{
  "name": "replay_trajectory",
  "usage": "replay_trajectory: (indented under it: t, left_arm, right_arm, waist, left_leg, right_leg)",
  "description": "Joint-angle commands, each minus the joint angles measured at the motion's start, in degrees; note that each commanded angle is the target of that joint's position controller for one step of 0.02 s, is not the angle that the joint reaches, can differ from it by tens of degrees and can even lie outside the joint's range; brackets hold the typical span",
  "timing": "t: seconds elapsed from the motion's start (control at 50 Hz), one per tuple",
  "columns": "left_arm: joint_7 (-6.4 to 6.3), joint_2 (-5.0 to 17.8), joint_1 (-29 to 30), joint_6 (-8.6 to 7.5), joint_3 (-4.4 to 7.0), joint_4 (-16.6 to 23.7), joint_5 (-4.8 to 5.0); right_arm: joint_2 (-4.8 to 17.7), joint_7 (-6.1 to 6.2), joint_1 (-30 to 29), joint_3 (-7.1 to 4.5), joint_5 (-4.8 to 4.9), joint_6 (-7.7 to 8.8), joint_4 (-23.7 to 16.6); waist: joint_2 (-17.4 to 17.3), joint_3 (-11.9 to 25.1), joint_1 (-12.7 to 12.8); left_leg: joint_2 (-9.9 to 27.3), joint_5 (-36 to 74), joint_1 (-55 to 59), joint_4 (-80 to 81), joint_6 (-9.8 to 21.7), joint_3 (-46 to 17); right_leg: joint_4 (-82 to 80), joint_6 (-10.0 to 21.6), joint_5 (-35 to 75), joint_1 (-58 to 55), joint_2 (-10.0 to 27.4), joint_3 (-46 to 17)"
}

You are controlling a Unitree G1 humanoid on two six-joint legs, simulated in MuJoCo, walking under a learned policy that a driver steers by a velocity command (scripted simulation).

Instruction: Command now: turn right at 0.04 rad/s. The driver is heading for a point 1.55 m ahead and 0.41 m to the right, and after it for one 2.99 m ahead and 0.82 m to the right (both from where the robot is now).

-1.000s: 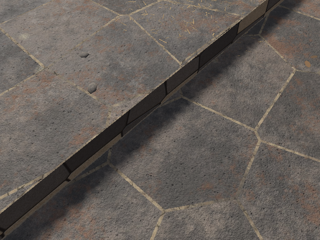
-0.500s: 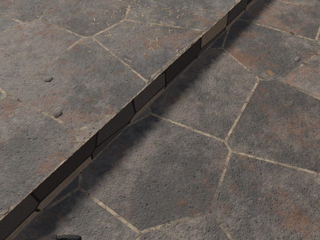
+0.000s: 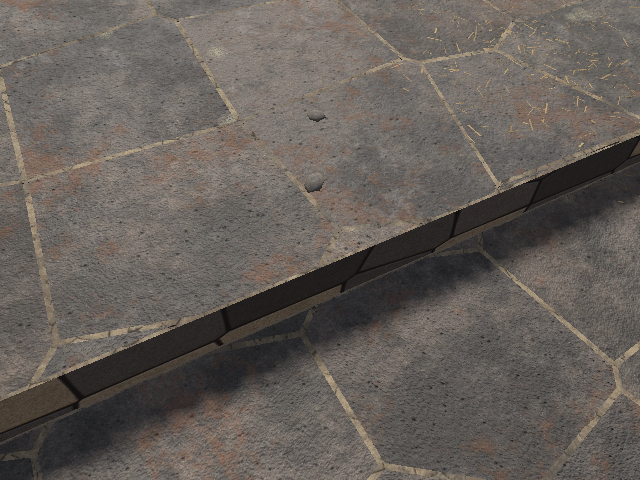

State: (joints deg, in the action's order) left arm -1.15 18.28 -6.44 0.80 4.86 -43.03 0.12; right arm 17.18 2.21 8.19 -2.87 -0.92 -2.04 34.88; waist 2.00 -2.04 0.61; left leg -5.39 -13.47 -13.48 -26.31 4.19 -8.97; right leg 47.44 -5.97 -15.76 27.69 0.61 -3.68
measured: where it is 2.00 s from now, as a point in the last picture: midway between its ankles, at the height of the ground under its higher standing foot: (407, 301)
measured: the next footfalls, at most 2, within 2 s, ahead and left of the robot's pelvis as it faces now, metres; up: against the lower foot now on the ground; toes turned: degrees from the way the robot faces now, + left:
right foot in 0.16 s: +0.04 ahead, -0.15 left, +0.00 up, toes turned -5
left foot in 0.50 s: +0.14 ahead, +0.08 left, +0.00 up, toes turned -29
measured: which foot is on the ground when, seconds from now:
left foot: down 0.00-0.20, up 0.22-0.48, down 0.50-0.94, up 0.96-1.00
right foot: up 0.00-0.14, down 0.16-0.50, up 0.52-0.92, down 0.94-1.00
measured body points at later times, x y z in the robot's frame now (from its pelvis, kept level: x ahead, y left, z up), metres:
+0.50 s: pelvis +0.06 -0.02 +0.00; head +0.08 -0.04 +0.45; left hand +0.26 +0.22 -0.10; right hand +0.13 -0.35 -0.08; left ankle +0.10 +0.10 -0.74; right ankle +0.00 -0.14 -0.74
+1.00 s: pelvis +0.27 -0.19 -0.03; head +0.32 -0.21 +0.41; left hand +0.59 -0.08 -0.09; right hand +0.11 -0.41 -0.15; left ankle +0.14 +0.05 -0.66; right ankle +0.29 -0.36 -0.74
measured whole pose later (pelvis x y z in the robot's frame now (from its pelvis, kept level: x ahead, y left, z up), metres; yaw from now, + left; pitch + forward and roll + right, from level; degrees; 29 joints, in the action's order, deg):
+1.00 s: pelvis +0.27 -0.19 -0.03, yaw -20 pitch +4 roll -2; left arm 2.0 14.5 -2.4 -6.5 1.0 -31.4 0.9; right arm 14.3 0.7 32.0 -1.0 2.7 3.8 48.4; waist -1.3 -2.1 -5.6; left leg 4.1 -26.9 -10.5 -60.0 1.2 -8.6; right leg 39.2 -1.7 -13.8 29.1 1.5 0.7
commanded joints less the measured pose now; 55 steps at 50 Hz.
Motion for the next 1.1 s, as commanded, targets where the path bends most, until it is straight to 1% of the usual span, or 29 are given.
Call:
replay_trajectory:
  t: [0.02,0.1,0.16,0.18,0.2,0.22,0.24,0.28,0.3,0.34,0.38,0.48,0.5,0.52,0.54,0.56,0.6,0.66,0.72,0.84,0.88,0.92,0.94,0.96,0.98,1.0,1.04,1.06,1.1]
  left_arm:
    - [0.77,2.7,2.4,-1.00,-0.32,3.6,0.19]
    - [1.25,6.9,2.0,-1.63,0.57,5.2,1.48]
    - [2.00,6.3,-2.0,-2.10,0.45,4.8,1.36]
    - [1.94,8.3,-3.0,-2.15,1.00,5.0,1.11]
    - [1.63,13.0,-4.8,-2.27,2.47,4.6,1.34]
    - [1.45,13.3,-7.8,-2.19,2.93,4.7,1.25]
    - [1.12,11.6,-11.6,-2.45,2.48,4.0,0.17]
    - [0.29,10.6,-7.7,-2.64,2.61,5.0,0.90]
    - [-0.22,9.7,-7.1,-2.18,2.53,5.1,2.43]
    - [-0.84,9.2,-7.8,-1.08,2.31,5.7,3.18]
    - [-1.15,10.2,-7.5,-0.84,2.45,6.6,2.01]
    - [-0.60,7.8,-1.4,-0.76,1.31,11.0,2.13]
    - [-0.42,5.6,-0.8,-0.97,0.54,12.0,1.87]
    - [0.08,0.3,-3.0,-1.29,-1.08,12.3,1.42]
    - [0.40,-0.4,-2.4,-2.38,-1.65,16.6,2.87]
    - [0.58,2.6,-2.8,-2.85,-1.39,16.1,3.14]
    - [1.18,4.4,-4.0,-3.15,-0.76,13.4,1.51]
    - [1.73,1.7,-0.6,-4.57,-1.71,14.0,1.63]
    - [2.13,0.9,3.6,-5.77,-2.49,15.6,0.93]
    - [4.82,0.3,12.6,-8.47,-2.95,17.9,1.71]
    - [4.66,3.3,10.0,-8.58,-1.50,17.6,2.34]
    - [3.17,7.9,-6.4,-7.95,1.20,14.1,2.83]
    - [1.89,11.1,-20.3,-6.96,2.34,12.0,2.23]
    - [2.43,16.5,-24.1,-6.78,2.87,10.1,-0.26]
    - [2.61,11.7,-23.2,-6.98,1.93,9.8,-0.29]
    - [2.26,8.0,-19.8,-7.00,0.91,8.5,0.49]
    - [2.07,3.3,-14.1,-6.76,-0.17,6.6,-0.81]
    - [1.91,1.2,-11.2,-7.01,-0.60,5.9,-1.62]
    - [1.84,-0.8,-7.0,-7.40,-0.66,4.6,-0.47]
  right_arm:
    - [4.5,-0.93,0.8,-0.15,-1.50,1.09,-1.3]
    - [10.0,-0.61,0.0,-1.98,-0.14,0.51,0.0]
    - [9.6,0.51,-0.2,-2.52,1.26,-0.10,0.5]
    - [8.7,0.80,-0.3,-2.62,0.93,0.25,-0.1]
    - [7.0,0.85,-1.5,-2.49,-0.63,0.84,-2.3]
    - [6.2,0.88,-6.1,-2.40,-1.45,1.33,-3.3]
    - [4.9,0.60,-7.8,-2.14,-0.83,1.66,-4.3]
    - [4.1,-0.15,-5.9,-2.32,0.70,1.69,-3.4]
    - [4.7,-0.81,-4.6,-2.52,0.78,2.14,-3.0]
    - [3.4,-2.47,-7.6,-2.23,1.62,3.65,-3.6]
    - [3.2,-3.46,-8.1,-2.38,2.29,5.29,-3.7]
    - [5.1,-3.04,0.4,-3.89,3.50,8.01,-0.4]
    - [6.7,-2.47,6.3,-4.67,3.64,8.06,1.3]
    - [9.1,-1.91,12.5,-5.12,2.95,8.05,1.9]
    - [13.5,-2.48,11.7,-5.54,-0.26,8.20,1.7]
    - [11.8,-2.60,7.6,-5.16,-0.31,8.62,0.5]
    - [7.0,-2.30,9.4,-3.49,0.97,8.72,1.4]
    - [6.4,-2.48,15.0,-2.55,0.33,9.19,4.4]
    - [4.6,-2.40,15.9,-1.16,1.09,8.60,6.0]
    - [8.4,-1.28,19.2,-1.37,3.18,7.30,8.2]
    - [9.0,-1.37,20.7,-1.26,2.98,6.90,9.7]
    - [9.4,-1.49,20.0,-0.98,1.43,6.59,10.1]
    - [6.2,-1.53,18.8,0.10,-0.26,6.94,7.7]
    - [-3.7,-1.59,25.9,2.33,2.20,8.32,4.8]
    - [1.4,-1.25,21.9,1.12,5.65,8.74,4.5]
    - [3.8,-1.01,15.4,0.26,6.29,8.26,3.2]
    - [2.9,-1.23,10.9,0.11,3.53,6.98,3.3]
    - [1.4,-1.88,12.4,-0.04,3.69,5.79,3.4]
    - [-1.1,-2.54,11.3,0.25,4.18,3.27,2.9]
  waist:
    - [-10.8,5.1,-2.8]
    - [-9.8,1.5,-2.8]
    - [-7.2,3.1,-0.7]
    - [-3.5,4.5,-1.0]
    - [7.0,6.1,-2.4]
    - [11.1,5.6,1.3]
    - [11.4,7.5,3.3]
    - [4.1,7.6,0.7]
    - [1.9,9.5,-0.2]
    - [5.6,6.6,1.6]
    - [9.0,4.8,1.5]
    - [7.1,3.2,-4.1]
    - [5.3,4.9,-6.4]
    - [-3.9,9.6,-7.5]
    - [-14.2,5.9,-5.1]
    - [-12.8,1.9,-3.4]
    - [-7.1,-0.4,-3.8]
    - [-5.7,-4.4,-4.6]
    - [-6.6,-6.8,-3.5]
    - [-9.4,-6.1,-5.3]
    - [-12.2,-3.9,-2.6]
    - [-13.5,7.2,7.7]
    - [-8.8,17.9,14.0]
    - [15.2,31.2,7.6]
    - [16.7,26.4,8.6]
    - [13.4,14.5,8.3]
    - [4.4,4.4,4.3]
    - [7.3,2.7,1.2]
    - [7.1,-1.6,-1.3]
  left_leg:
    - [15.1,16.9,1.3,6.2,7.6,-6.6]
    - [17.9,23.8,6.2,3.0,9.0,-8.1]
    - [17.5,28.1,9.6,-1.6,6.4,-5.9]
    - [13.9,22.2,7.4,-6.1,3.5,-2.7]
    - [5.4,14.1,0.7,-15.0,-1.2,4.7]
    - [-2.1,-8.8,-11.2,-24.1,-5.5,8.2]
    - [-2.7,-25.6,-19.1,-34.5,-6.3,4.0]
    - [0.5,-20.8,-22.6,-39.9,-6.9,0.7]
    - [2.5,-16.3,-21.9,-33.6,-6.6,0.6]
    - [2.2,-11.5,-19.3,-21.6,-6.9,3.6]
    - [1.1,-11.6,-14.2,-14.8,-7.0,4.3]
    - [1.9,2.4,9.9,4.8,-6.6,6.4]
    - [5.6,2.4,20.3,5.9,-5.7,4.8]
    - [16.8,-8.6,29.1,8.0,-2.6,-7.4]
    - [29.4,-29.0,25.8,15.0,4.1,-30.8]
    - [30.7,-34.1,21.5,16.2,6.6,-32.6]
    - [24.5,-26.9,18.7,15.0,4.6,-20.4]
    - [20.0,-19.3,13.4,17.8,5.5,-12.3]
    - [18.8,-12.1,10.0,20.7,8.5,-10.1]
    - [18.2,2.3,3.7,21.4,6.4,-3.1]
    - [19.6,14.1,6.7,16.7,5.2,-3.4]
    - [16.1,34.9,1.4,-5.7,2.1,1.1]
    - [13.2,21.5,-13.4,-26.0,0.2,0.8]
    - [6.0,-15.4,-27.8,-46.5,-1.6,0.2]
    - [7.4,-12.6,-33.6,-55.0,-1.5,-1.9]
    - [9.9,-8.6,-39.5,-58.4,-1.5,1.3]
    - [14.3,-2.1,-34.5,-54.4,-1.5,3.0]
    - [15.8,-0.9,-30.8,-52.7,-1.7,2.1]
    - [17.3,-2.6,-29.8,-50.7,-2.0,2.6]
  right_leg:
    - [-5.3,1.0,-0.1,-8.0,2.5,1.4]
    - [-9.7,3.3,-4.8,-4.2,0.6,3.6]
    - [-18.7,5.8,6.4,-7.0,0.6,2.9]
    - [-20.2,8.1,19.9,-10.7,2.6,-2.5]
    - [-20.9,13.8,34.7,-15.7,8.9,-14.4]
    - [-25.0,21.8,41.4,-22.2,15.3,-25.5]
    - [-27.5,25.3,39.4,-27.8,18.3,-30.4]
    - [-25.4,21.3,35.1,-29.2,14.0,-24.4]
    - [-26.9,18.9,18.5,-29.3,11.5,-22.5]
    - [-33.0,18.3,-13.9,-25.1,8.5,-24.8]
    - [-34.7,18.7,-18.5,-20.2,7.8,-26.6]
    - [-28.8,14.0,-16.6,-1.7,2.4,-24.4]
    - [-22.1,11.1,-17.9,6.1,0.2,-21.5]
    - [-3.9,8.2,-19.7,12.8,-4.4,-13.3]
    - [7.9,7.7,-15.4,26.0,-3.5,-10.4]
    - [15.9,7.2,-10.9,29.0,2.4,-7.8]
    - [22.3,7.3,-4.0,29.3,3.5,-5.4]
    - [22.3,7.7,3.1,29.2,3.2,-5.6]
    - [15.4,5.7,8.9,29.0,5.2,-0.6]
    - [-10.2,3.6,14.8,4.5,0.8,3.4]
    - [-14.3,5.1,10.7,-3.9,-1.0,3.3]
    - [-13.9,8.0,5.7,-27.7,-2.0,4.5]
    - [-10.6,10.0,-3.4,-49.1,9.0,-6.4]
    - [-22.6,17.1,-30.8,-61.1,23.5,-37.9]
    - [-33.5,16.8,-39.2,-55.1,23.9,-47.3]
    - [-33.2,15.4,-31.8,-48.0,22.8,-37.4]
    - [-33.0,14.3,-11.8,-31.4,18.3,-19.9]
    - [-34.2,14.0,-6.9,-25.8,17.0,-14.0]
    - [-37.3,12.9,0.4,-20.2,16.4,-4.7]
